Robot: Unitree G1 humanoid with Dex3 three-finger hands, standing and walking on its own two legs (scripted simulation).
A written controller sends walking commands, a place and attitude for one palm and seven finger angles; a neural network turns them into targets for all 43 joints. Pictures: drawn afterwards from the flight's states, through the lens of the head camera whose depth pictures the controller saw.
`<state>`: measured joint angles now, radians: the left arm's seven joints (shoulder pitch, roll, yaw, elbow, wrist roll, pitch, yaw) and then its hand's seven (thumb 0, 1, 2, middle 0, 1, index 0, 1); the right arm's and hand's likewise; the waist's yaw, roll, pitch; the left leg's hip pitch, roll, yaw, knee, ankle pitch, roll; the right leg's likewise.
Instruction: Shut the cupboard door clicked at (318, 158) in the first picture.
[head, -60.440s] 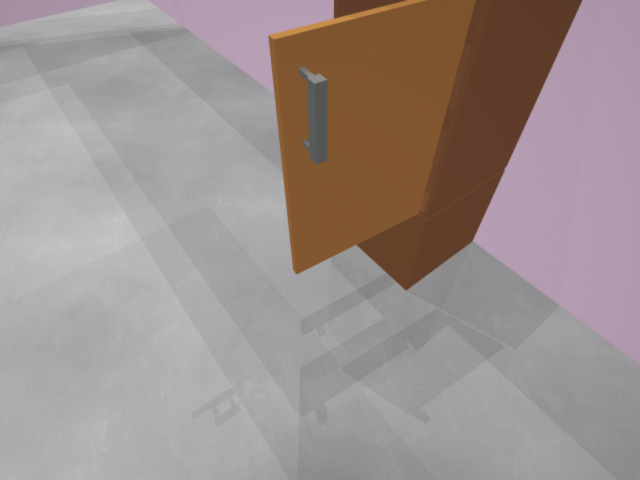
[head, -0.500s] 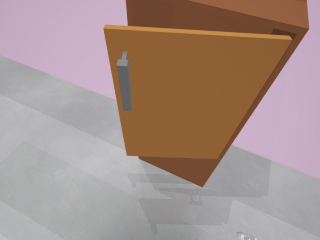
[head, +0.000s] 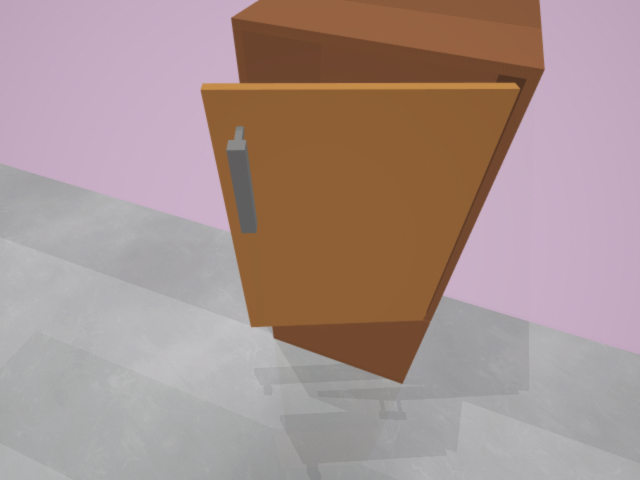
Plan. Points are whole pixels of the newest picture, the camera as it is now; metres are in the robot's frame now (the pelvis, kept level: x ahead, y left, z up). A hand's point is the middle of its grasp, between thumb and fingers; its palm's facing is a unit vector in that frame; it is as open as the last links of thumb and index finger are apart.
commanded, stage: come to a stop and stand still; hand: left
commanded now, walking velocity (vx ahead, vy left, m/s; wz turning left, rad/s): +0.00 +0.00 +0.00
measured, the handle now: (244, 181) +0.49 +0.14 +0.11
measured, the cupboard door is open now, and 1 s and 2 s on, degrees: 23 23 23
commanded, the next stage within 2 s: look again from close up in 0.18 s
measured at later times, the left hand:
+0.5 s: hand out of the picture -0.01 +0.19 -0.18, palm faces +0.02 -0.98 -0.22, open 7.4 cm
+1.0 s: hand out of the picture +0.06 +0.19 -0.18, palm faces -0.01 -0.97 -0.22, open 7.4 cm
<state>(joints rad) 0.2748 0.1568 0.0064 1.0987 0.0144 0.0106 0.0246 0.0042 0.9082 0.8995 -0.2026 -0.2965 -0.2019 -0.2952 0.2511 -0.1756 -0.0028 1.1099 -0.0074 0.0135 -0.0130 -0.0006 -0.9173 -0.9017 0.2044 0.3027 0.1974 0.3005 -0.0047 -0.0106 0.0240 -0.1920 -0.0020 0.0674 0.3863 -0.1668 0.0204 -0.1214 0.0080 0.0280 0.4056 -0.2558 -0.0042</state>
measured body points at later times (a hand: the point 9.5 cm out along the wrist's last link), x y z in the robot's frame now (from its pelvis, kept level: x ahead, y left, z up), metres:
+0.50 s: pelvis +0.00 +0.02 -0.01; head +0.01 +0.00 +0.44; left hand -0.01 +0.24 -0.16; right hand +0.00 -0.20 -0.18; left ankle +0.03 +0.10 -0.74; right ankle -0.02 -0.12 -0.74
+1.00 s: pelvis +0.03 +0.00 -0.01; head +0.04 +0.01 +0.44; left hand +0.06 +0.24 -0.16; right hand +0.08 -0.24 -0.15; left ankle +0.03 +0.10 -0.74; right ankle -0.02 -0.12 -0.74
